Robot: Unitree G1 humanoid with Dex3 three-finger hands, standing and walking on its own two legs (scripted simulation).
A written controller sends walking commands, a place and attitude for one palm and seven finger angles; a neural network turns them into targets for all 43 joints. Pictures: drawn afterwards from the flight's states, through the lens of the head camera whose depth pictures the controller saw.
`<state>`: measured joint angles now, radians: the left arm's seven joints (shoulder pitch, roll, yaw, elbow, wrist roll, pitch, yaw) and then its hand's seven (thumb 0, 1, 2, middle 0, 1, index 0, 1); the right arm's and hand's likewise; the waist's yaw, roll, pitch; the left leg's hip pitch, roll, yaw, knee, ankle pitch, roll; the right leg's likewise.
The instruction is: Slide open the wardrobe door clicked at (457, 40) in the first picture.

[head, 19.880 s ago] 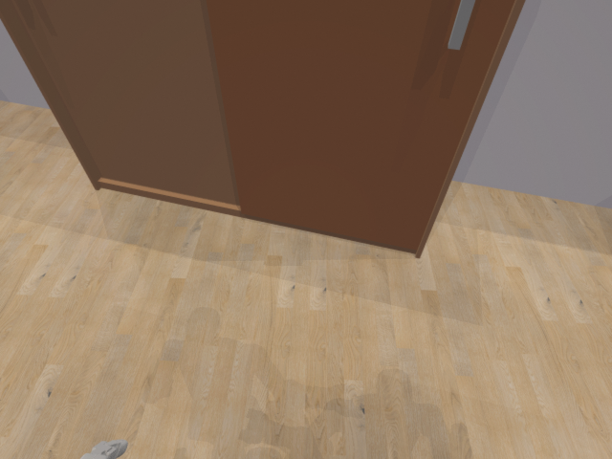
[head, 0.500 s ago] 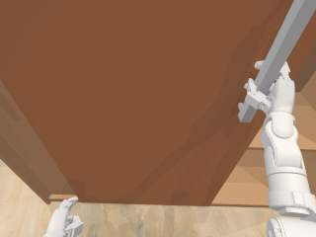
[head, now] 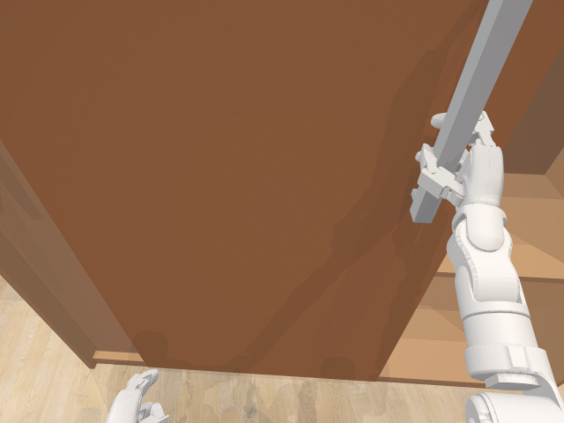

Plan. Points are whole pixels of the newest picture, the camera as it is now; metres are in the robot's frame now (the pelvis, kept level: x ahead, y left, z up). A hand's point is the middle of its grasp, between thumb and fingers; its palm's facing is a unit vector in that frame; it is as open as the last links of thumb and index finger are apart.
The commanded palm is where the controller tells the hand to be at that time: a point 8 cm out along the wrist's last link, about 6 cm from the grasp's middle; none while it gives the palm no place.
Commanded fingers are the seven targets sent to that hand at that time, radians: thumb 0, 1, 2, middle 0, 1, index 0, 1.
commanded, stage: stop walking and hold the door there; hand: right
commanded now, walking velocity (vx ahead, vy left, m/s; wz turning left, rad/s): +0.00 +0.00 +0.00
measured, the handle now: (452, 119) +0.43 -0.19 +0.26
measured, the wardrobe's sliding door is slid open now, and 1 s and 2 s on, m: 0.55 0.54 0.53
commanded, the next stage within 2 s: loosen the grip on the handle in 0.14 s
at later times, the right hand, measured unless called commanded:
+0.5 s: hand (438, 169) +0.39 -0.17 +0.21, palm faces +0.30 +0.95 -0.06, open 10.2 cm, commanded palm +0.36 -0.21 +0.19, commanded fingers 0.00 0.55 -0.20 0.40 1.33 0.40 1.33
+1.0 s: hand (439, 168) +0.40 -0.18 +0.21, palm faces +0.21 +0.97 -0.07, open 14.6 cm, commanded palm +0.37 -0.24 +0.19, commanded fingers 0.00 0.55 -0.20 0.25 1.15 0.25 1.15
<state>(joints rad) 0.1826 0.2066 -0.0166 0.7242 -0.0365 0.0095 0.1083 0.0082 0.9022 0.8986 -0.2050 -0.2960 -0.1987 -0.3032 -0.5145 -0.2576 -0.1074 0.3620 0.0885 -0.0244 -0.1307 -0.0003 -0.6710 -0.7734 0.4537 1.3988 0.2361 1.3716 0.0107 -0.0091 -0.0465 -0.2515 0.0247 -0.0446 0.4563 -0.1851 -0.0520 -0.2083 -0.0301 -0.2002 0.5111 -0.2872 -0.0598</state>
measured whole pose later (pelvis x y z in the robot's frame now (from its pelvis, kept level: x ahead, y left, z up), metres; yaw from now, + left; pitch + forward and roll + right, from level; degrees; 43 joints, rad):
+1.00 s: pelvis -0.03 +0.06 -0.01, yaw -3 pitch +4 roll +0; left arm 0.29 0.29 0.01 0.71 -0.06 -0.14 0.05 0.01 0.91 0.90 -0.20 -0.30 -0.19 -0.30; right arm -0.75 -0.43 -0.31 0.79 0.14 -0.27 0.12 -0.01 0.55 -0.20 0.50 1.31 0.27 1.17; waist 0.03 -0.02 -0.04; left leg -0.44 -0.05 -0.01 0.57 -0.20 0.02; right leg -0.42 0.00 0.02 0.62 -0.26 0.00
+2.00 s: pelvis +0.02 +0.05 -0.01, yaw -4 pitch +2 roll +1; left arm 0.26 0.27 -0.03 0.63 -0.06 -0.17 0.10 0.01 0.90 0.90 -0.20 -0.30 -0.20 -0.30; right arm -0.27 -0.45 -0.48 0.28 0.29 -0.08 0.30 -0.01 0.55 -0.20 0.26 1.15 0.25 1.15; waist -0.04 -0.04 -0.08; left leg -0.35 -0.04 0.00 0.58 -0.28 0.02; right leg -0.33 0.01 0.03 0.62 -0.33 -0.01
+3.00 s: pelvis +0.02 +0.03 +0.00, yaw -4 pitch -2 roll +1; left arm 0.20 0.23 -0.05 0.63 -0.02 -0.22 0.07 0.01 0.90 0.90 -0.20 -0.30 -0.20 -0.30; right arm 0.21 -0.36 -0.39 -0.26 0.15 0.00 0.01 -0.01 0.33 -0.30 0.25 1.02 0.25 1.02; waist -0.07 -0.04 -0.05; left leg -0.22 -0.01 0.00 0.50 -0.25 -0.01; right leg -0.22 0.03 0.03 0.56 -0.31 -0.03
